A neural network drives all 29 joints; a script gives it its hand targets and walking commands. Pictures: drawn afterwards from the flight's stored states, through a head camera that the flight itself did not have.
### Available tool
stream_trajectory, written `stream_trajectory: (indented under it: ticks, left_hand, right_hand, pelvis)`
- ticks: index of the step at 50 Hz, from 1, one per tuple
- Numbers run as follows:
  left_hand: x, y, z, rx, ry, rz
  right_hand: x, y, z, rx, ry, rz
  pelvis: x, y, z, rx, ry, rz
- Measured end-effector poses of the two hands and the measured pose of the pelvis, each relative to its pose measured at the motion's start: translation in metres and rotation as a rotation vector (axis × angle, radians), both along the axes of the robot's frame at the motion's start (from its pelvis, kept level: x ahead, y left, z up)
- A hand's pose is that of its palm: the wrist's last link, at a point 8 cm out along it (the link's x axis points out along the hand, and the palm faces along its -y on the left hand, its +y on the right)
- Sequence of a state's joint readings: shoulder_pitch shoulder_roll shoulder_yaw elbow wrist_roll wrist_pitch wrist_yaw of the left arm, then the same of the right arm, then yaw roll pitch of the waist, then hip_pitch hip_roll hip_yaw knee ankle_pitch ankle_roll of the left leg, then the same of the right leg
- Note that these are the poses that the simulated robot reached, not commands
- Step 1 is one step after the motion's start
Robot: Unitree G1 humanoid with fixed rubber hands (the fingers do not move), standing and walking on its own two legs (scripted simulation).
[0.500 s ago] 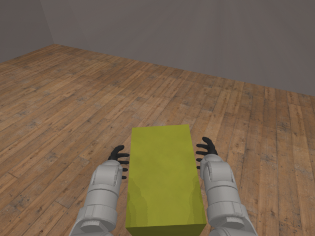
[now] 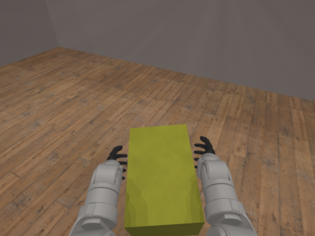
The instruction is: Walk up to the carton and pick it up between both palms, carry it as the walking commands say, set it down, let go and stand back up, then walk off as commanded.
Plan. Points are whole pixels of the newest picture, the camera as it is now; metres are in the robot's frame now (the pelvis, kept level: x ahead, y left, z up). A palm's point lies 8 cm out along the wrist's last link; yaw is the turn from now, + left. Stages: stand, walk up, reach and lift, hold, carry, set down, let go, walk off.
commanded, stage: hold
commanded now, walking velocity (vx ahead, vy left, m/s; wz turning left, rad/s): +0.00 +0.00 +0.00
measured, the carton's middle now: (161, 178) +0.32 +0.00 -0.05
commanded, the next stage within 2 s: carry in 1.12 s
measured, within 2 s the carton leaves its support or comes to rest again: neither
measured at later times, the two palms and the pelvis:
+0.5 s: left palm (109, 170) +0.27 +0.14 +0.04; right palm (207, 162) +0.30 -0.12 +0.06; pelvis +0.00 +0.00 +0.00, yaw +0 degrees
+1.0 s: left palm (107, 171) +0.27 +0.15 +0.04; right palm (205, 161) +0.30 -0.12 +0.06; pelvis +0.00 +0.00 +0.00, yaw +1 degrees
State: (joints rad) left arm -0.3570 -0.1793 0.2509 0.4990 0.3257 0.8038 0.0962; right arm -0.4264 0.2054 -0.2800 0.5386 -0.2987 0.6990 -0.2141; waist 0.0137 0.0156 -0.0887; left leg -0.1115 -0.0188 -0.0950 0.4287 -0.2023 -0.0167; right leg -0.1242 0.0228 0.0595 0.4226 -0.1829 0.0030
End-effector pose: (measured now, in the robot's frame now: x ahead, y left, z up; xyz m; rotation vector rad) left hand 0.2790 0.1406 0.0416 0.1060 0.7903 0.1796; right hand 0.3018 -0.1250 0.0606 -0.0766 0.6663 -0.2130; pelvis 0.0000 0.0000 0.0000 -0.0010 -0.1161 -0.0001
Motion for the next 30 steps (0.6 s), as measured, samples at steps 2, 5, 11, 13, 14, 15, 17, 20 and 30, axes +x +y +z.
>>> stream_trajectory:
  ticks: [2,5,11,13,14,15,17,20,30]
  left_hand:
    - [-0.0009,0.0010,-0.0001,-0.003,0.002,0.002]
    - [-0.0024,0.0024,-0.0009,-0.010,0.005,0.008]
    - [-0.0046,0.0046,-0.0004,0.004,0.001,0.019]
    - [-0.0048,0.0046,0.0004,0.006,-0.002,0.023]
    - [-0.0048,0.0047,0.0006,0.004,-0.002,0.025]
    - [-0.0047,0.0049,0.0007,0.002,0.000,0.027]
    - [-0.0046,0.0048,0.0009,0.004,0.002,0.031]
    - [-0.0043,0.0044,0.0009,0.005,0.001,0.029]
    - [-0.0049,0.0025,0.0017,0.002,-0.001,0.026]
  right_hand:
    - [-0.0005,0.0006,-0.0004,0.002,0.001,0.004]
    - [-0.0011,0.0015,-0.0020,0.004,0.004,0.011]
    - [-0.0012,0.0045,-0.0031,0.006,0.000,0.020]
    - [-0.0008,0.0049,-0.0021,0.006,-0.003,0.019]
    - [-0.0006,0.0051,-0.0020,0.005,-0.003,0.021]
    - [-0.0004,0.0051,-0.0022,0.005,-0.001,0.022]
    - [-0.0003,0.0048,-0.0030,0.008,0.002,0.022]
    - [-0.0004,0.0045,-0.0035,0.007,0.001,0.023]
    - [-0.0007,0.0016,-0.0045,0.009,0.001,0.033]
  pelvis:
    - [-0.0005,0.0001,0.0000,0.000,-0.002,0.000]
    - [-0.0016,-0.0001,-0.0002,0.001,-0.002,-0.001]
    - [-0.0030,-0.0003,-0.0002,0.000,0.001,0.001]
    - [-0.0030,-0.0005,-0.0003,0.000,0.002,0.003]
    - [-0.0030,-0.0007,-0.0002,0.001,0.001,0.003]
    - [-0.0030,-0.0010,-0.0002,0.001,0.000,0.002]
    - [-0.0030,-0.0014,-0.0003,0.000,0.000,0.002]
    - [-0.0029,-0.0023,-0.0001,0.001,0.002,0.001]
    - [-0.0019,-0.0045,0.0005,0.002,0.005,0.006]
